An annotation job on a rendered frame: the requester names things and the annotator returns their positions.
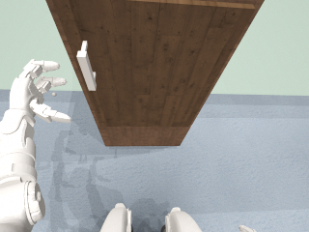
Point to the handle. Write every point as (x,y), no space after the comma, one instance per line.
(85,66)

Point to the left robot shin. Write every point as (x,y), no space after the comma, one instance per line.
(120,205)

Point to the robot left upper arm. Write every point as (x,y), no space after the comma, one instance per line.
(21,206)

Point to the robot left forearm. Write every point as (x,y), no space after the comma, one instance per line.
(17,148)

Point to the left robot thigh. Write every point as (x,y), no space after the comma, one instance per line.
(118,220)

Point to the left robot hand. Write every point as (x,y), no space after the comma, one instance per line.
(24,91)

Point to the cupboard door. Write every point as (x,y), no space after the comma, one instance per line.
(155,60)

